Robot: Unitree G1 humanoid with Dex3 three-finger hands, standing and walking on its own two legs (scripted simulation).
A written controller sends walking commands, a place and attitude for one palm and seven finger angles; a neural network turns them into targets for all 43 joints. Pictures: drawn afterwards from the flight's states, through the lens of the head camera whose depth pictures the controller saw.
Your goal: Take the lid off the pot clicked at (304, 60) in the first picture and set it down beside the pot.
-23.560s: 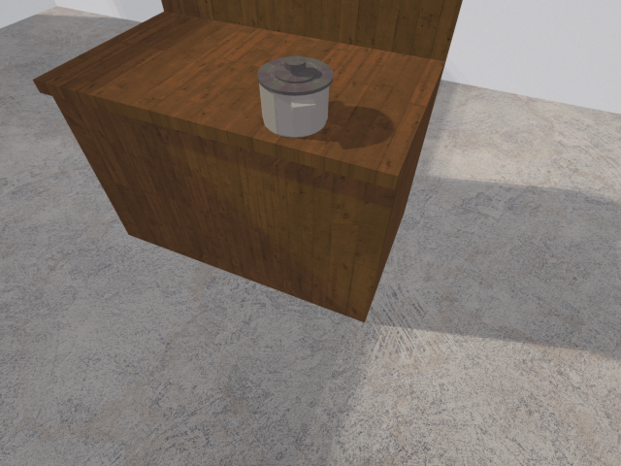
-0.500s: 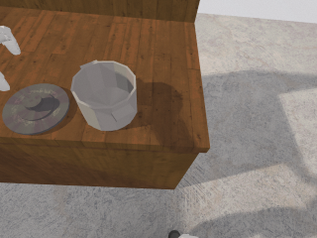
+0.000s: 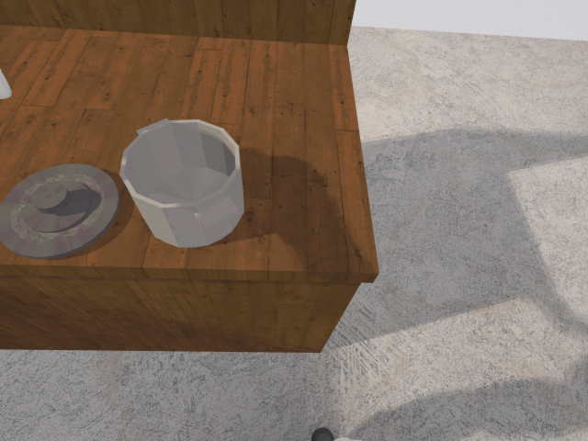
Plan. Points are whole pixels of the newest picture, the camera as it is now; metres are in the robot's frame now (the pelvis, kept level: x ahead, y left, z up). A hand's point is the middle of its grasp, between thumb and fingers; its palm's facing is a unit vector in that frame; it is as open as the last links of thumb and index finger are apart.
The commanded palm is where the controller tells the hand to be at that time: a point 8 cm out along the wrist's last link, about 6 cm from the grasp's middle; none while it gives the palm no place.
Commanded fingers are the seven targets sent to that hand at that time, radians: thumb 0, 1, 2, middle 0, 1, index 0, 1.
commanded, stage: draw the hand back to the body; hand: left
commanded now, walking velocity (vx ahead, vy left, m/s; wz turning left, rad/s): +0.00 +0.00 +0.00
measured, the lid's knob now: (51, 198) +0.48 +0.34 -0.01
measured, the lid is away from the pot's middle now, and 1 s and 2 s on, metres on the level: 0.21 0.21 0.21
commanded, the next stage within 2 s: none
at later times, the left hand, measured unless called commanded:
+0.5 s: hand out of the picture +0.43 +0.30 +0.18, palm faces +0.26 -0.83 -0.49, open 10.8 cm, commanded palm +0.37 +0.33 +0.21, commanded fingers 0.00 0.24 0.34 -0.25 -0.96 -0.25 -0.96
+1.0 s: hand out of the picture +0.34 +0.26 +0.19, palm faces +0.51 -0.83 -0.24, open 9.0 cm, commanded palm +0.29 +0.29 +0.20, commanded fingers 0.00 0.70 0.73 -0.22 -0.50 -0.22 -0.50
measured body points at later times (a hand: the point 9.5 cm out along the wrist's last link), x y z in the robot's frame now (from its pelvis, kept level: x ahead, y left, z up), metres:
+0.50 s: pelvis +0.00 +0.00 +0.01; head +0.05 +0.01 +0.46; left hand +0.41 +0.34 +0.21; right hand +0.12 -0.24 -0.11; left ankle -0.05 +0.06 -0.73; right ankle +0.02 -0.13 -0.73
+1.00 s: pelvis +0.00 -0.05 +0.01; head +0.01 -0.06 +0.46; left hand +0.31 +0.30 +0.21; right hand +0.16 -0.30 -0.09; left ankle -0.05 +0.06 -0.73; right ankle +0.02 -0.13 -0.73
